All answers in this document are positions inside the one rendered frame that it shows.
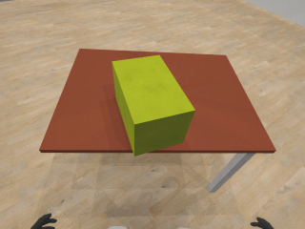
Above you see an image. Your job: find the carton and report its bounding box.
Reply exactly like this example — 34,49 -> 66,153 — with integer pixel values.
112,55 -> 195,156

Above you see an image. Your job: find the left robot hand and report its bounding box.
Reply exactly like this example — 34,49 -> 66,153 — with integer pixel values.
31,213 -> 57,229

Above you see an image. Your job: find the right robot hand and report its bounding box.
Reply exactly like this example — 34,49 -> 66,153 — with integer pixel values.
250,217 -> 274,229

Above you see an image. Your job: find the table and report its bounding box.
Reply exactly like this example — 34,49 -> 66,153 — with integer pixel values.
39,49 -> 276,193

